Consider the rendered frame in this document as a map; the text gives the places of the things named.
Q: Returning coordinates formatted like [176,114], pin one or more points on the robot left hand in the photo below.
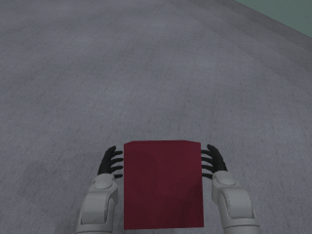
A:
[106,162]

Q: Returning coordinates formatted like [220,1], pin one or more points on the robot left forearm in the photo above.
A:
[98,208]

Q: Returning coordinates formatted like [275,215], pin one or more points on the robot right hand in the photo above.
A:
[217,161]

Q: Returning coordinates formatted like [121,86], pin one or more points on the robot right forearm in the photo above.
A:
[236,208]

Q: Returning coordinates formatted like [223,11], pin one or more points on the carton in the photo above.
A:
[163,184]

